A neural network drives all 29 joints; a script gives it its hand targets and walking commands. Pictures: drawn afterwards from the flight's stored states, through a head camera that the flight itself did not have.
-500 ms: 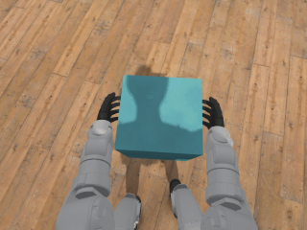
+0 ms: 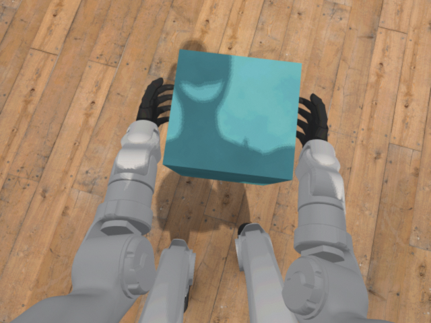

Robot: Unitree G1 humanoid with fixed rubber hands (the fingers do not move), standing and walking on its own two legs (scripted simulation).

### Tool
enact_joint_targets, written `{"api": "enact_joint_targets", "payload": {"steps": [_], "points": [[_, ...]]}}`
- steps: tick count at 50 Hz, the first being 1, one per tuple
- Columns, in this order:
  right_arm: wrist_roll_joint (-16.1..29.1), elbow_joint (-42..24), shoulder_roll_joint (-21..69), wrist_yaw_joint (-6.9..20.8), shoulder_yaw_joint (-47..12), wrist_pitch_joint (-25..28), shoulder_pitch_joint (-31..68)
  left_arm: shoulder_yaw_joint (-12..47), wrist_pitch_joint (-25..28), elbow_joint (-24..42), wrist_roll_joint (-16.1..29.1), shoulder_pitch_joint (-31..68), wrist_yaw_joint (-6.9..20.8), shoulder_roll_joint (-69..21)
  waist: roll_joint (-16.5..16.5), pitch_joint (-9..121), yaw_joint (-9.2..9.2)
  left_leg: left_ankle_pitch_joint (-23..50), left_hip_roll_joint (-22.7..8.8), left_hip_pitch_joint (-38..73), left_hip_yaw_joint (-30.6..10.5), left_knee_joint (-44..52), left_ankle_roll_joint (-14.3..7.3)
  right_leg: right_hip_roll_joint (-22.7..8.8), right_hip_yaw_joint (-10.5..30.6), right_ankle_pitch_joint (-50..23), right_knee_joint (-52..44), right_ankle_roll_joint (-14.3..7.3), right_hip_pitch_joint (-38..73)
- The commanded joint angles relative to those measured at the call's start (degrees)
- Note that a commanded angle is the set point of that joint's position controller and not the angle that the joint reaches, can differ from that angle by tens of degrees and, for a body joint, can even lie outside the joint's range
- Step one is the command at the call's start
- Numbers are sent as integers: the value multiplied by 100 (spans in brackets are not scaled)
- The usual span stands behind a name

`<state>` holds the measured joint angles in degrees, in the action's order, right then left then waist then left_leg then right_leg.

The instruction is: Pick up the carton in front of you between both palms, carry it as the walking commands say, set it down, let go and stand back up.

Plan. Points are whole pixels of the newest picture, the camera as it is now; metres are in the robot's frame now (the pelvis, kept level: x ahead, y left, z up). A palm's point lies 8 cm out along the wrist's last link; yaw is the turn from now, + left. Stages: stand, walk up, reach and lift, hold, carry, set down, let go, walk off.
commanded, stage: set down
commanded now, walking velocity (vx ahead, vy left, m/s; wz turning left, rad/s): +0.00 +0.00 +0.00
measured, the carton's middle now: (229, 130) +0.47 -0.07 -0.17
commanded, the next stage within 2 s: none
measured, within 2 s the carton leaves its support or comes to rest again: rests again in 1.70 s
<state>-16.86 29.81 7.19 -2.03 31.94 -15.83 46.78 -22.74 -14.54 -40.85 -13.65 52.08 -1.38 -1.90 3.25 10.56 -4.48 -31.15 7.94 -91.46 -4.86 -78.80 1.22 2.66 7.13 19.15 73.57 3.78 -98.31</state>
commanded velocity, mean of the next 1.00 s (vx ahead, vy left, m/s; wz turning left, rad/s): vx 0.00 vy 0.00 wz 0.00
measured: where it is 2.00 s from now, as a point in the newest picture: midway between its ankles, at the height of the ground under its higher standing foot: (218, 278)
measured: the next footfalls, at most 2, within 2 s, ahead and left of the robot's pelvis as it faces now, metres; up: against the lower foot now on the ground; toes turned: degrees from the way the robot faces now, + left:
none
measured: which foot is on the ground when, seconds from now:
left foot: down 0.00-1.00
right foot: down 0.00-1.00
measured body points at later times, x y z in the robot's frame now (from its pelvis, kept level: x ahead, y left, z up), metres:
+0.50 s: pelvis -0.04 +0.00 -0.12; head +0.30 -0.03 +0.18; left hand +0.54 +0.07 -0.24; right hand +0.45 -0.22 -0.25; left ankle +0.03 +0.12 -0.57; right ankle +0.10 -0.14 -0.57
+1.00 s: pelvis -0.03 +0.01 -0.19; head +0.36 +0.01 +0.03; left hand +0.57 +0.04 -0.38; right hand +0.47 -0.24 -0.37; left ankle +0.03 +0.12 -0.57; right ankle +0.10 -0.14 -0.57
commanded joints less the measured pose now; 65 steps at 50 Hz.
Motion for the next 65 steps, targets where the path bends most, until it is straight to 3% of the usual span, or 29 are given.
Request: {"api": "enact_joint_targets", "payload": {"steps": [1,11,22,29,43,49,53,59,65], "points": [[731,555,4970,1220,-3268,68,3299,2752,240,-235,658,3265,1299,-4976,-70,5088,-188,1717,380,505,649,589,120,509,-975,-2219,312,-48,4268],[1087,125,4699,818,-3434,-23,4509,2951,152,-405,1037,4307,1296,-4553,-177,5955,-270,1127,464,-443,816,-424,69,517,-1056,-2020,1218,78,4245],[1009,271,4097,718,-2745,-68,5606,2550,40,-1132,988,5245,1251,-3991,45,5383,-494,637,431,-1039,820,-1162,35,470,-1240,-1507,1968,93,3225],[999,294,3538,762,-2294,-6,6163,2538,53,-1438,1034,5799,1103,-3585,351,5238,-721,758,370,-935,760,-1637,56,382,-1407,-1514,2495,96,2500],[1459,241,2742,763,-1980,117,7062,3224,157,-1490,1559,6901,830,-2767,785,5097,-1188,1348,162,-656,607,-2616,72,191,-1520,-2046,3463,90,1868],[1638,762,2758,892,-1671,164,6737,3411,277,-1501,1601,6930,790,-2759,1362,4551,-1255,2238,62,-412,457,-2938,54,220,-1410,-2306,3703,8,1095],[1611,1003,2770,988,-1529,182,6490,3376,304,-1665,1526,6661,772,-2851,1484,4260,-1286,2587,22,-276,324,-3041,31,203,-1405,-2175,3767,4,507],[1506,1169,2629,1010,-1289,230,6325,3271,341,-1764,1486,6641,786,-2706,1514,3779,-1386,2332,24,-600,274,-3112,4,159,-1358,-1919,3824,-14,193],[1426,1381,2391,981,-1047,285,6284,3121,383,-1843,1410,6783,820,-2272,1430,3127,-1333,1701,21,-1088,282,-3100,-58,132,-1291,-1521,3867,-55,58]]}}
